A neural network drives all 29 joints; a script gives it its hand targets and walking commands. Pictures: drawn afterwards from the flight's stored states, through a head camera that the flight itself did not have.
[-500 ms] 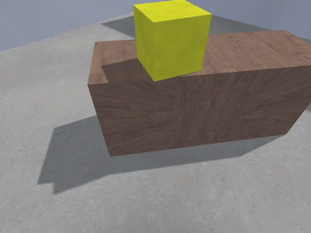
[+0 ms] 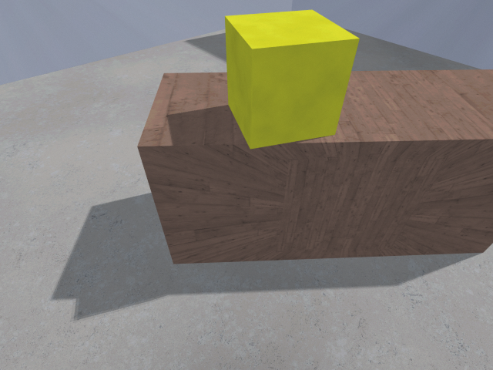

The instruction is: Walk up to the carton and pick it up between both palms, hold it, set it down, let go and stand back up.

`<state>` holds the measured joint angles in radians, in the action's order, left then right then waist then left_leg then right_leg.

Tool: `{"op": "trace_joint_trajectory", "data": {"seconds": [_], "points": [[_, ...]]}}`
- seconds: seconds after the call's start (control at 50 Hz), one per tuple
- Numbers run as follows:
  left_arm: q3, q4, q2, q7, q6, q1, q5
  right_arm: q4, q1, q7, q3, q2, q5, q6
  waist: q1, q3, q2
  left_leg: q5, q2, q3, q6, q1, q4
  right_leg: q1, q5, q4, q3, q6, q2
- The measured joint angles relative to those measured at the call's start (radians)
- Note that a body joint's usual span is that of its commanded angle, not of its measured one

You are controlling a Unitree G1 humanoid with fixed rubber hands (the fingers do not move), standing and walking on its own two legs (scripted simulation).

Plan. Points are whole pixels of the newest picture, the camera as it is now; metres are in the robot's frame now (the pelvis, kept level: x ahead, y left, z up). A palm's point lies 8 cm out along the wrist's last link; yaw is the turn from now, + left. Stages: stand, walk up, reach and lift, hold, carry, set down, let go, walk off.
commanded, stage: walk up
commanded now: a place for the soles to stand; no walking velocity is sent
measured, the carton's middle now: (282, 77) +0.94 -0.13 +0.08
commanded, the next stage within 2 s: none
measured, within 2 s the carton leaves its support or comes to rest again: neither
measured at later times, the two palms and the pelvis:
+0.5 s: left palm out of the picture +0.14 +0.28 -0.09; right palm (456, 341) +0.21 -0.37 -0.08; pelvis +0.11 -0.05 -0.01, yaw +4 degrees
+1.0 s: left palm (113, 340) +0.23 +0.24 -0.09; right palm (442, 279) +0.34 -0.41 -0.08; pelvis +0.22 -0.09 -0.01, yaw +5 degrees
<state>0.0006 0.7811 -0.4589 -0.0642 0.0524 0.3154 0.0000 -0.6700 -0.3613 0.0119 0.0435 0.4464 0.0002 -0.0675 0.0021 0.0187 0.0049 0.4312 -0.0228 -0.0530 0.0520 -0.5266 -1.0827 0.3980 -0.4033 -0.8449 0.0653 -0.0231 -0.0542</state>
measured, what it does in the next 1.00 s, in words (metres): walks ahead: left foot, then right foot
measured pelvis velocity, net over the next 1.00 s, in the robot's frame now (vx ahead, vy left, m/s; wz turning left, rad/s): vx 0.22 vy -0.09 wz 0.09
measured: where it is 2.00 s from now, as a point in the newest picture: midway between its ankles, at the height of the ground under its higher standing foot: (266, 350)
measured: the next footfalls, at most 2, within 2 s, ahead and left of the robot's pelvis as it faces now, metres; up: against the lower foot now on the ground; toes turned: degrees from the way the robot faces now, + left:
left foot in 0.24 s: +0.22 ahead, +0.15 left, +0.00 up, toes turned +2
right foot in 0.46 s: +0.19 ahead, -0.16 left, +0.00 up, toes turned +0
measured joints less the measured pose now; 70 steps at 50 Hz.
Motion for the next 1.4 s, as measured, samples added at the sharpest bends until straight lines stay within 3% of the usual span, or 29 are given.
{"op": "trace_joint_trajectory", "data": {"seconds": [0.08,0.2,0.26,0.3,0.36,0.46,0.5,0.54,0.58,0.64,0.72,0.78,0.82,0.88,0.96,1.0,1.04,1.08,1.14,1.22,1.26,1.3,1.34,1.4], "points": [[0.0,0.0,0.001,0.0,0.0,0.029,0.0,0.001,0.011,0.013,0.0,0.001,0.0,0.0,-0.001,0.004,-0.012,-0.041,-0.001,-0.002,-0.026,-0.028,0.006,-0.079,0.011,0.095,0.028,-0.015,0.005],[0.0,0.0,0.001,0.0,0.0,0.034,0.0,0.001,0.02,0.016,0.0,0.001,0.0,0.0,-0.002,0.0,-0.013,-0.056,-0.001,-0.001,-0.022,-0.024,0.305,-0.11,-0.003,0.153,0.069,-0.02,0.009],[0.0,0.0,0.001,0.0,0.0,0.034,0.0,0.001,0.02,0.007,0.0,0.001,0.0,-0.013,-0.002,0.01,-0.004,-0.198,0.005,0.011,-0.013,0.022,0.444,-0.109,-0.051,0.092,0.08,-0.019,0.003],[0.0,0.001,0.006,0.0,-0.004,0.033,0.0,0.0,0.012,-0.003,0.0,0.002,0.0,-0.024,-0.003,0.026,0.003,-0.268,0.006,0.011,-0.025,0.037,0.402,-0.073,-0.066,-0.061,0.045,-0.019,0.004],[0.0,0.0,0.003,0.0,-0.01,0.022,0.0,0.0,-0.015,-0.008,0.0,0.002,0.0,-0.024,-0.002,0.023,0.023,-0.199,0.005,0.012,-0.029,0.061,0.362,0.005,-0.085,-0.202,-0.023,-0.019,0.009],[0.0,-0.002,-0.011,0.0,-0.009,0.032,0.0,0.0,-0.008,-0.003,0.0,0.004,0.0,-0.02,0.0,0.012,0.036,-0.111,-0.017,0.013,-0.012,0.073,0.31,0.023,-0.105,-0.052,-0.049,-0.015,-0.016],[0.0,-0.001,-0.014,0.0,-0.006,0.05,0.0,-0.002,0.005,-0.006,0.0,0.003,0.0,0.002,0.0,0.011,0.024,0.01,-0.025,0.012,0.0,0.026,0.137,0.013,-0.034,-0.061,-0.029,-0.001,-0.005],[0.0,0.0,-0.005,0.0,-0.006,0.074,0.0,-0.006,0.021,-0.007,0.0,0.003,0.0,0.018,0.0,0.0,0.008,0.012,-0.02,0.012,-0.006,-0.034,-0.02,-0.009,-0.047,-0.049,-0.007,-0.002,0.008],[0.0,0.004,0.001,0.0,-0.006,0.088,0.0,-0.005,0.039,-0.001,0.0,0.004,0.0,0.018,0.0,0.003,-0.002,-0.011,-0.02,0.011,-0.022,-0.056,-0.061,-0.047,-0.044,0.001,0.004,-0.011,0.019],[0.0,0.003,0.001,0.002,-0.004,0.091,0.0,-0.005,0.044,0.008,0.0,0.005,0.0,0.018,-0.001,-0.001,-0.004,-0.03,-0.021,0.009,-0.031,-0.057,0.026,-0.087,-0.029,0.07,0.015,-0.019,0.022],[0.0,0.004,0.001,0.002,0.001,0.091,0.0,-0.004,0.054,0.01,0.0,0.005,0.0,0.015,-0.002,-0.005,-0.005,-0.037,-0.021,0.012,-0.021,-0.047,0.269,-0.091,-0.034,0.106,0.029,-0.02,0.027],[0.0,0.003,0.002,0.003,0.001,0.091,0.0,-0.004,0.054,0.0,0.0,0.005,0.0,-0.005,-0.002,0.011,0.001,-0.194,-0.014,0.018,-0.013,0.008,0.42,-0.089,-0.07,0.047,0.03,-0.019,0.025],[0.0,0.002,0.005,0.003,-0.002,0.087,0.0,-0.006,0.04,-0.009,0.0,0.004,0.0,-0.017,-0.003,0.029,0.004,-0.253,-0.015,0.018,-0.026,0.026,0.377,-0.055,-0.073,-0.104,0.003,-0.02,0.031],[0.0,0.001,0.002,0.003,-0.007,0.066,0.0,-0.005,0.002,-0.011,0.0,0.004,0.0,-0.017,-0.002,0.025,0.017,-0.186,-0.016,0.019,-0.027,0.056,0.345,0.012,-0.088,-0.218,-0.038,-0.019,0.026],[0.0,-0.002,-0.01,0.003,-0.006,0.067,0.0,-0.005,0.004,-0.007,0.0,0.005,0.0,-0.013,0.0,0.017,0.025,-0.12,-0.033,0.021,-0.014,0.068,0.306,0.021,-0.112,-0.071,-0.048,-0.019,-0.004],[0.0,-0.001,-0.016,0.003,-0.003,0.081,0.0,-0.008,0.015,-0.009,0.0,0.005,0.0,0.007,0.0,0.018,0.016,0.012,-0.04,0.021,0.004,0.023,0.143,0.008,-0.049,-0.066,-0.032,-0.001,0.003],[0.0,0.001,-0.007,0.005,-0.003,0.1,0.0,-0.011,0.028,-0.01,0.0,0.004,0.0,0.024,0.0,0.009,-0.001,0.02,-0.033,0.021,0.0,-0.033,-0.018,-0.012,-0.061,-0.063,-0.01,-0.001,0.017],[0.0,0.006,0.001,0.007,-0.003,0.111,0.0,-0.01,0.046,-0.004,0.0,0.005,0.0,0.024,0.0,0.011,-0.012,0.007,-0.033,0.02,-0.016,-0.056,-0.071,-0.048,-0.059,-0.018,-0.003,-0.01,0.029],[0.0,0.006,0.001,0.011,0.0,0.113,0.0,-0.01,0.057,0.003,0.0,0.006,0.0,0.024,-0.001,0.008,-0.014,-0.005,-0.033,0.019,-0.024,-0.057,0.011,-0.082,-0.045,0.045,-0.001,-0.015,0.032],[0.0,0.006,0.001,0.013,0.005,0.113,0.0,-0.009,0.067,0.006,0.0,0.006,0.0,0.02,-0.001,0.004,-0.015,-0.017,-0.033,0.021,-0.016,-0.044,0.251,-0.085,-0.049,0.078,0.004,-0.015,0.036],[0.0,0.005,0.001,0.013,0.005,0.113,0.0,-0.009,0.067,-0.001,0.0,0.006,0.0,0.008,-0.001,0.013,-0.01,-0.12,-0.026,0.023,-0.01,-0.003,0.374,-0.085,-0.071,0.051,0.003,-0.014,0.035],[0.0,0.004,0.005,0.013,0.004,0.11,0.0,-0.011,0.058,-0.011,0.0,0.008,0.0,-0.009,-0.002,0.037,-0.005,-0.235,-0.022,0.025,-0.023,0.021,0.358,-0.059,-0.073,-0.079,-0.013,-0.015,0.032],[0.0,0.004,0.004,0.013,-0.005,0.094,0.0,-0.011,0.027,-0.014,0.0,0.008,0.0,-0.011,-0.002,0.038,0.003,-0.201,-0.022,0.025,-0.036,0.039,0.324,-0.006,-0.073,-0.22,-0.042,-0.015,0.037],[0.0,0.002,-0.002,0.013,-0.006,0.072,0.0,-0.01,0.003,-0.014,0.0,0.008,0.0,-0.01,-0.001,0.034,0.018,-0.155,-0.025,0.026,-0.029,0.068,0.321,0.049,-0.087,-0.227,-0.055,-0.015,0.013]]}}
